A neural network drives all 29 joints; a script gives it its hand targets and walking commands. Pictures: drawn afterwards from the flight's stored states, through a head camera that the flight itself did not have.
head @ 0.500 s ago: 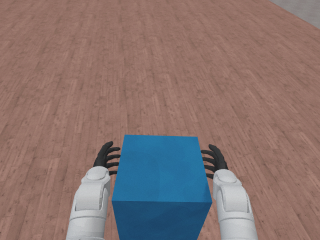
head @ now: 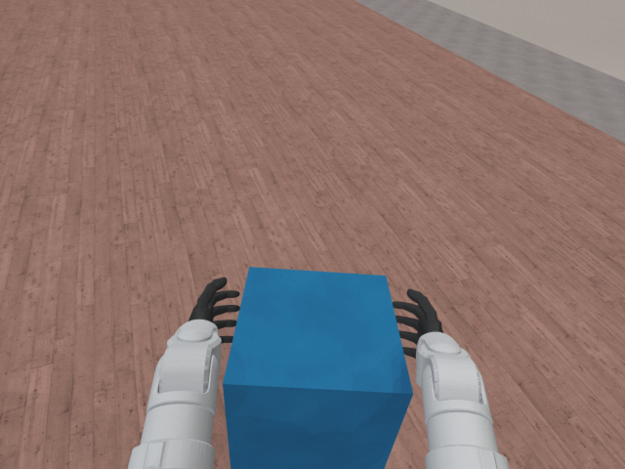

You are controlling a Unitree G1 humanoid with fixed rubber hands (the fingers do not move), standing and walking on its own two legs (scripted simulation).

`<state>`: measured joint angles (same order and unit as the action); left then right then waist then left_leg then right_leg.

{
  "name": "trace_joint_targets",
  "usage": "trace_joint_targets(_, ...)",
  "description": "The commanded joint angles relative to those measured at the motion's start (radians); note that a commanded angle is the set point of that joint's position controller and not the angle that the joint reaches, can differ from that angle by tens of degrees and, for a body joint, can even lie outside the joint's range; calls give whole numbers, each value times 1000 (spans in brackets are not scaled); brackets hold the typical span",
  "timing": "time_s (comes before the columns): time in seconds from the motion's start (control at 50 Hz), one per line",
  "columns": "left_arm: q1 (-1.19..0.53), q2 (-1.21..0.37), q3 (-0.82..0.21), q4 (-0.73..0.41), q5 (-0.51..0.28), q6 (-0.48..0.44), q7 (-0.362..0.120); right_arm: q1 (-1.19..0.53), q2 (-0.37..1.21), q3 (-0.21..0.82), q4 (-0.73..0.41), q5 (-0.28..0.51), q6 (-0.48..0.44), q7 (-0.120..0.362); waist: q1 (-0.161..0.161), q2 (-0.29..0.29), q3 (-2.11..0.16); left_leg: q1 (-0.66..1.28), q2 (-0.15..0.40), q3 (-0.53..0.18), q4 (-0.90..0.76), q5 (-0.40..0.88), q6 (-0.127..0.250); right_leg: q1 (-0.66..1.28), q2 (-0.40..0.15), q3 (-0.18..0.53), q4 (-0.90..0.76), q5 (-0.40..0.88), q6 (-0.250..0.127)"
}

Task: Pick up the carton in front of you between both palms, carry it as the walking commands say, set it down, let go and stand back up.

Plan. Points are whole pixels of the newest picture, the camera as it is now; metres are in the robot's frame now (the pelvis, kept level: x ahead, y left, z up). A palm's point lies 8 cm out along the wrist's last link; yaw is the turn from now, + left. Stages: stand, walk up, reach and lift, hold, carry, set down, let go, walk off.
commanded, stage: hold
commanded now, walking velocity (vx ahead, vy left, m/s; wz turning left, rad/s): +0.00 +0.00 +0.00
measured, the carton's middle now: (311, 378) +0.29 +0.00 -0.07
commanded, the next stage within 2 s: set down in 0.20 s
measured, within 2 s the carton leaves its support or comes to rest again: neither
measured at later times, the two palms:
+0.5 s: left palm (204, 315) +0.33 +0.16 +0.02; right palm (412, 330) +0.32 -0.13 +0.02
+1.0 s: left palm (219, 358) +0.38 +0.17 -0.19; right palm (375, 362) +0.39 -0.13 -0.19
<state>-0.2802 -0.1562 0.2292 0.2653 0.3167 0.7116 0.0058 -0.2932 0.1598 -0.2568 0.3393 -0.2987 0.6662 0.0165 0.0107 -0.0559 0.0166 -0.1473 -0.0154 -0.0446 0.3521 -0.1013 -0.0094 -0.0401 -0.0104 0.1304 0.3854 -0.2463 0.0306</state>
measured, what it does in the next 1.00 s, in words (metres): lowers itself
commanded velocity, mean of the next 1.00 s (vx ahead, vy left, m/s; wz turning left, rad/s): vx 0.00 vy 0.00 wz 0.00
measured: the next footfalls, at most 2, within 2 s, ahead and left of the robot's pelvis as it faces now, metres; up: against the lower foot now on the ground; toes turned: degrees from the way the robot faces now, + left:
none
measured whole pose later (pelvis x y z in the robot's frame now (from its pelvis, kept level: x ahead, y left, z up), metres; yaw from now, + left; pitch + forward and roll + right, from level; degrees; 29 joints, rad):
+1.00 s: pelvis -0.03 -0.02 -0.10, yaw -1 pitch +37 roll -2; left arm -0.68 -0.12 0.47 0.43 0.28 0.22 -0.03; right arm -0.66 0.16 -0.37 0.48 -0.19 0.20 -0.10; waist 0.06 -0.06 -0.10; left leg -1.39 -0.01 -0.13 1.00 -0.26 -0.07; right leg -1.29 0.10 0.11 1.07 -0.42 0.04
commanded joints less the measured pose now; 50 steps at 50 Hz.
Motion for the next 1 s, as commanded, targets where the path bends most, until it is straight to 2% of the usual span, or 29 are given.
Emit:
trace_joint_targets(0.0, -499, -981, -571, -2, -281, -37, -285, -512, 937, 504, -19, 248, -45, 277, -20, 84, -229, 319, -56, -10, -35, -71, -26, -262, 108, -65, -110, -57, -60)
trace_joint_targets(0.18, -498, -975, -534, 40, -272, -25, -289, -540, 927, 463, 10, 233, -45, 288, -8, 91, -216, 331, -33, -46, -51, -130, -32, -280, 106, -57, -94, -70, -68)
trace_joint_targets(0.28, -558, -961, -485, 78, -260, -33, -284, -610, 916, 432, 42, 214, -52, 285, 3, 85, -189, 319, -34, -44, -37, -159, -28, -300, 108, -57, -79, -96, -67)
trace_joint_targets(0.36, -655, -917, -366, 188, -203, -68, -282, -708, 907, 345, 153, 157, -85, 275, 20, 67, -150, 274, -45, -29, -1, -222, -14, -352, 109, -59, -46, -157, -63)
trace_joint_targets(0.44, -727, -837, -204, 301, -117, -122, -265, -780, 858, 215, 250, 68, -137, 230, 34, 51, -112, 173, -61, -1, 71, -213, -1, -440, 116, -69, 13, -188, -56)
trace_joint_targets(0.52, -702, -701, -50, 372, -9, -208, -241, -752, 748, 65, 306, -31, -216, 174, 38, 49, -128, 46, -75, 23, 156, -93, 3, -547, 129, -84, 83, -130, -41)
trace_joint_targets(0.56, -672, -647, -20, 380, 21, -265, -234, -716, 705, 38, 308, -50, -272, 154, 38, 50, -176, -18, -82, 34, 200, 9, -1, -593, 136, -92, 118, -69, -25)
trace_joint_targets(0.62, -656, -657, -55, 379, 22, -369, -243, -694, 726, 83, 301, -36, -372, 140, 32, 45, -297, -94, -100, 41, 283, 145, -3, -650, 147, -104, 180, 46, -7)
trace_joint_targets(0.68, -711, -713, -151, 369, -25, -475, -258, -746, 794, 200, 288, 19, -471, 135, 28, 30, -480, -175, -107, 43, 384, 251, 0, -702, 157, -105, 261, 180, 11)
trace_joint_targets(0.76, -777, -790, -301, 312, -96, -556, -272, -820, 870, 413, 207, 126, -553, 122, 62, 24, -851, -232, -106, 47, 533, 436, 1, -743, 165, -98, 395, 387, 38)
trace_joint_targets(0.82, -798, -799, -389, 243, -134, -565, -278, -867, 887, 529, 127, 187, -562, 114, 76, 23, -1090, -251, -105, 55, 623, 524, -2, -803, 170, -106, 484, 452, 52)
trace_joint_targets(0.88, -818, -803, -419, 215, -147, -538, -283, -889, 881, 568, 113, 212, -532, 122, 87, 27, -1136, -341, -105, 65, 673, 464, -10, -911, 175, -120, 540, 376, 57)
trace_joint_targets(0.98, -853, -830, -366, 287, -121, -459, -303, -936, 876, 508, 180, 191, -456, 170, 89, 8, -1024, -596, -108, 94, 720, 200, -18, -1064, 183, -142, 607, 146, 47)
